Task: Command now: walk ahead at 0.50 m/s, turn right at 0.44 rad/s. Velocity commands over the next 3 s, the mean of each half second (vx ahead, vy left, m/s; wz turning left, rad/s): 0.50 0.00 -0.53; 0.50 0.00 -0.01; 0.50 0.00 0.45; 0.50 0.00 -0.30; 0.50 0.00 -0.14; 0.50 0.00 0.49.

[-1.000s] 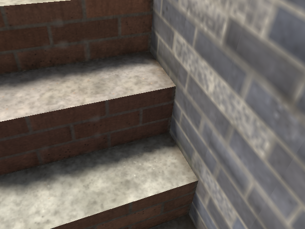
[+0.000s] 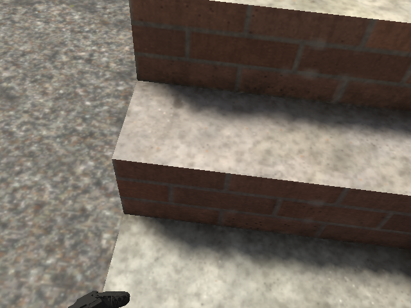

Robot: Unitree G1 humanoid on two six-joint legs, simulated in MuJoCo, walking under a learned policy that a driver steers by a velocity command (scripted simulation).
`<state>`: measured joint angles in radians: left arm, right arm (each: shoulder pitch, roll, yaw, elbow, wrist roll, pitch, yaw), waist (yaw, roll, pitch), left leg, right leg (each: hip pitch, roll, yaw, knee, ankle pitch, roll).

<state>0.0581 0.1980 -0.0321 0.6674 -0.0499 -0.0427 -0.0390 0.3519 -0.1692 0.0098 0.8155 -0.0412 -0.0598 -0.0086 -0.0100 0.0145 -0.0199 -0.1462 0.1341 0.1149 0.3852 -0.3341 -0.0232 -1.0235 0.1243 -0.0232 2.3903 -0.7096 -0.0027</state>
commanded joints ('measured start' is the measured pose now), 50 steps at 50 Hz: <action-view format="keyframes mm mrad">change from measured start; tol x64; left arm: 1 -67 -66 -52 -83 13 -5 -30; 50 156 4 12 281 117 -12 34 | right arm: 1 149 -170 -43 -9 -3 -31 -24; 50 -259 63 96 -273 68 -3 -2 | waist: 1 -38 55 -164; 50 -127 -46 48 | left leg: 1 520 298 -243 -42 796 250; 7 17 150 -13 54 2073 162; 11 -491 -178 -210 1156 176 23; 17 -752 -219 -298 1674 -51 46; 24 111 -102 -78 534 206 98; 36 -501 84 -510 -197 70 307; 42 -1039 -271 -376 1913 -37 50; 50 -1313 -142 -325 2157 301 40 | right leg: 1 -371 -133 71 -169 136 22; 11 1154 -280 571 -1615 605 -357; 22 267 -238 18 -1872 679 -191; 30 -101 -7 105 -575 293 -143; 40 1194 -317 215 -1945 673 -162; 42 1149 -619 471 -1864 1353 -264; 44 956 -592 612 -2099 -18 -313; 50 603 -474 137 -2103 519 -184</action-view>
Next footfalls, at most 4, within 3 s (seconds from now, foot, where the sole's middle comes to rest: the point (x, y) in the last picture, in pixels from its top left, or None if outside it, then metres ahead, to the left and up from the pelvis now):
0.12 right None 0.04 -0.13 -0.57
0.48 left None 0.19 0.11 -0.57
0.80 right None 0.14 -0.18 -0.57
1.18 left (174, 281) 0.38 0.08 -0.35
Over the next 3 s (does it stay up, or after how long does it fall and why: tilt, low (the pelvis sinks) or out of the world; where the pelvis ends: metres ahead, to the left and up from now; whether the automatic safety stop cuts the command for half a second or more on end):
stays up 0.49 -0.12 0.58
